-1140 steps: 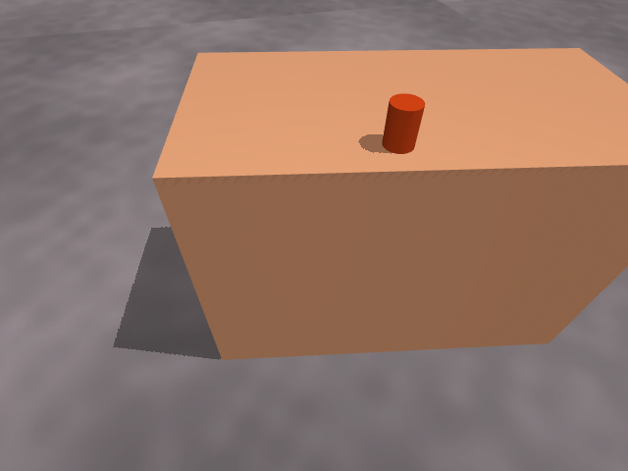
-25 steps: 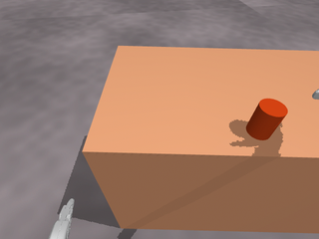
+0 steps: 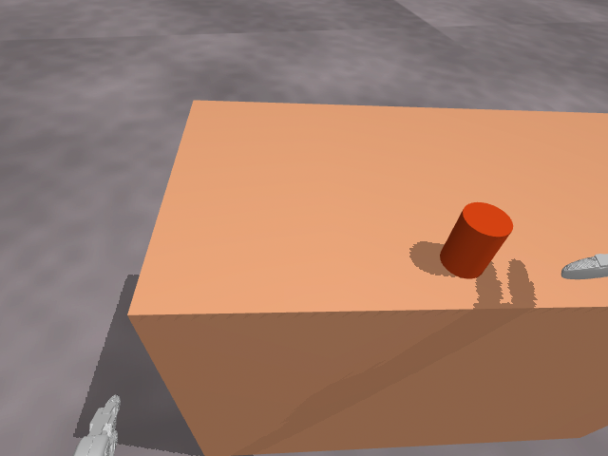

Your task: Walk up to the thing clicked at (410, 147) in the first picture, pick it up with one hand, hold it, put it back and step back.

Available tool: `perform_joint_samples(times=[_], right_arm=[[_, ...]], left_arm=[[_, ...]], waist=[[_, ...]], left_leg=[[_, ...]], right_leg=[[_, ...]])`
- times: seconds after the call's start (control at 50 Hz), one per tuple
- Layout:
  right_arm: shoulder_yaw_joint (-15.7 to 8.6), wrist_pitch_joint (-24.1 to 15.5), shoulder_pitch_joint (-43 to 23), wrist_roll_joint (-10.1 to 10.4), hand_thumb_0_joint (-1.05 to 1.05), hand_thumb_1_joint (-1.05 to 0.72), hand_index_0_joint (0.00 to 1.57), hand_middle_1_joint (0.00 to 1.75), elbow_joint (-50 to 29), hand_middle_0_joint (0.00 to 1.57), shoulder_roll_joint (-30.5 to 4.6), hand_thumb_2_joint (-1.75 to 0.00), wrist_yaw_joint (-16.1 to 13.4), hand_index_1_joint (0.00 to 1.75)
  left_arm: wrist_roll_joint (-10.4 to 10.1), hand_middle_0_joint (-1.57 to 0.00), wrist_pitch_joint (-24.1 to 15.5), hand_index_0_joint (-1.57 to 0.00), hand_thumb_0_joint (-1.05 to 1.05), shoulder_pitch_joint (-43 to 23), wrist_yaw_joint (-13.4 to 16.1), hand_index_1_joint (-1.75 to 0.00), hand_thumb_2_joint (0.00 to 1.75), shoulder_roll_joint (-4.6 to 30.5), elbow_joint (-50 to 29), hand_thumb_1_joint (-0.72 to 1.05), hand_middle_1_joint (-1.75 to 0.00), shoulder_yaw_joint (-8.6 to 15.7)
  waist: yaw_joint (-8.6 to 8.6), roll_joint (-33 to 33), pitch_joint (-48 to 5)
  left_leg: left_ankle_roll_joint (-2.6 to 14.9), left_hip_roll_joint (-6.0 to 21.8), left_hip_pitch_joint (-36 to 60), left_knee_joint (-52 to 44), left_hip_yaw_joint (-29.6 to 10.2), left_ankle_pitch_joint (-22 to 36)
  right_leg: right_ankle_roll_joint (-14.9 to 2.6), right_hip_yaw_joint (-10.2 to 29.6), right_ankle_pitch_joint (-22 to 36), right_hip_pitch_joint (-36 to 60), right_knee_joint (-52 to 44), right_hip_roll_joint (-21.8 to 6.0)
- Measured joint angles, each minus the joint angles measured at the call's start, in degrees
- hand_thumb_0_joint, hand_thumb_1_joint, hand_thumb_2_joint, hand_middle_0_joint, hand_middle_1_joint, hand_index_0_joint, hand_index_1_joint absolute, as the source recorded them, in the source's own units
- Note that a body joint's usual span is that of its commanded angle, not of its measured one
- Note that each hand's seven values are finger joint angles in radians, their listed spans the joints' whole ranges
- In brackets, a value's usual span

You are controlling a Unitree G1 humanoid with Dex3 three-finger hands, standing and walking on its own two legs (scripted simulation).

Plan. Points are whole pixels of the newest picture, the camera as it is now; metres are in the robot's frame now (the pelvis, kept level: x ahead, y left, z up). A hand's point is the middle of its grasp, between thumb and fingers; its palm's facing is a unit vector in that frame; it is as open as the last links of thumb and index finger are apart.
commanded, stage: sink last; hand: right
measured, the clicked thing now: (473, 241) +0.41 -0.26 +0.08
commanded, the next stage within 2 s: home in 0.78 s
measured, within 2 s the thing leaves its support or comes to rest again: neither
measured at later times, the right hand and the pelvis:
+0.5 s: hand (589, 388) +0.16 -0.22 +0.18, palm faces +0.42 +0.81 -0.41, open 17.5 cm; pelvis -0.01 +0.02 +0.00, yaw -3 degrees
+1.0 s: hand out of the picture +0.15 -0.26 +0.18, palm faces +0.47 +0.77 -0.43, open 17.4 cm; pelvis -0.03 +0.02 +0.01, yaw -2 degrees
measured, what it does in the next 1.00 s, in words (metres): stands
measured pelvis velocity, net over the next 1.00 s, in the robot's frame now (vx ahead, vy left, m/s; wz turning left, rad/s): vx -0.03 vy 0.02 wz -0.04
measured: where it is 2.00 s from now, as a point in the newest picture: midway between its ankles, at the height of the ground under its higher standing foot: outside the picture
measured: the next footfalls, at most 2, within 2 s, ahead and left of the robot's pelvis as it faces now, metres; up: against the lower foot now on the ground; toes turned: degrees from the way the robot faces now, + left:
none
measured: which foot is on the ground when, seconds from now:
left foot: down 0.00-1.00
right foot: down 0.00-1.00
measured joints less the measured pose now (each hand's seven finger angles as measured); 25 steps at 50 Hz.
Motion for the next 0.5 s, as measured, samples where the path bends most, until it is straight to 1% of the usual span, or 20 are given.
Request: perform_joint_samples(times=[0.06, 0.12, 0.18, 0.24, 0.32, 0.38, 0.44, 0.5], right_arm=[[1.0, -0.5, 9.5, 0.9, -0.02, 0.50, 0.06, 0.05, -12.4, 0.07, 4.1, -0.06, 0.3, 0.06], [1.5, -1.1, 17.9, 1.6, -0.02, 0.51, 0.07, 0.05, -23.1, 0.07, 7.2, -0.06, 0.0, 0.06], [1.8, -2.5, 24.9, 2.1, -0.02, 0.52, 0.07, 0.05, -31.5, 0.07, 9.4, -0.06, -0.7, 0.06], [2.2, -3.9, 30.5, 2.3, -0.01, 0.53, 0.07, 0.05, -37.3, 0.07, 11.2, -0.05, -1.2, 0.06], [3.8, -5.6, 36.9, 2.6, -0.01, 0.55, 0.07, 0.06, -42.4, 0.07, 14.1, -0.05, -1.1, 0.06], [5.3, -6.6, 40.9, 2.7, -0.01, 0.55, 0.07, 0.06, -44.3, 0.06, 15.8, -0.05, -0.5, 0.06], [6.4, -7.1, 42.5, 2.6, -0.01, 0.56, 0.07, 0.06, -44.5, 0.06, 16.8, -0.05, -0.1, 0.06], [6.5, -8.0, 42.6, 2.3, -0.01, 0.55, 0.07, 0.06, -43.7, 0.06, 17.0, -0.05, 0.0, 0.06]], left_arm=[[-0.1, -0.06, 1.1, -0.06, -0.01, -0.7, -0.2, -0.05, 0.06, -0.5, 1.6, -0.52, -0.04, 1.4], [0.1, -0.06, 2.5, -0.06, -0.01, -0.6, 0.1, -0.05, 0.06, -0.9, 1.9, -0.52, -0.04, 2.3], [0.5, -0.06, 3.2, -0.06, -0.01, 0.0, 0.9, -0.05, 0.05, -1.2, 1.0, -0.51, -0.04, 2.5], [0.9, -0.06, 3.6, -0.06, -0.01, 0.0, 1.7, -0.04, 0.05, -1.6, 0.1, -0.51, -0.04, 2.5], [1.1, -0.06, 3.3, -0.07, -0.01, -0.2, 2.0, -0.04, 0.04, -2.3, -1.4, -0.50, -0.04, 2.5], [1.1, -0.06, 2.8, -0.07, -0.01, -0.2, 1.9, -0.04, 0.03, -3.0, -1.8, -0.49, -0.05, 2.8], [1.4, -0.06, 2.4, -0.07, -0.01, -0.6, 2.0, -0.04, 0.03, -3.4, -0.7, -0.48, -0.05, 3.7], [1.7, -0.06, 1.8, -0.07, -0.01, -1.0, 2.3, -0.04, 0.02, -3.3, 0.9, -0.47, -0.05, 4.5]], waist=[[-0.57, -0.1, 0.9], [-1.01, 0.0, 2.1], [-1.48, 0.2, 3.3], [-1.81, 0.4, 3.9], [-2.01, 0.3, 4.4], [-2.05, 0.3, 4.5], [-2.06, 0.2, 5.1], [-1.89, 0.1, 5.6]], left_leg=[[-0.02, 0.1, 1.7, -0.1, 0.2, -0.4], [0.13, 0.2, 3.1, -0.1, 0.6, -0.7], [0.34, 0.3, 4.5, -0.1, 1.1, -1.0], [0.53, 0.4, 5.6, 0.0, 1.5, -1.2], [0.72, 0.6, 6.8, 0.3, 1.9, -1.3], [0.87, 0.8, 7.3, 0.4, 2.2, -1.3], [1.00, 1.0, 7.7, 0.6, 2.5, -1.2], [1.14, 1.0, 7.7, 0.8, 2.6, -1.0]], right_leg=[[0.02, 0.2, 0.0, 1.8, -0.6, 0.1], [0.19, 0.6, 0.1, 3.4, -1.2, 0.2], [0.42, 1.0, 0.4, 4.9, -1.8, 0.3], [0.64, 1.5, 0.7, 6.0, -2.3, 0.3], [0.82, 1.9, 1.2, 7.4, -2.9, 0.5], [0.95, 2.2, 1.6, 8.1, -3.3, 0.7], [1.06, 2.5, 2.1, 8.6, -3.7, 0.8], [1.19, 2.6, 2.7, 8.7, -4.0, 0.9]])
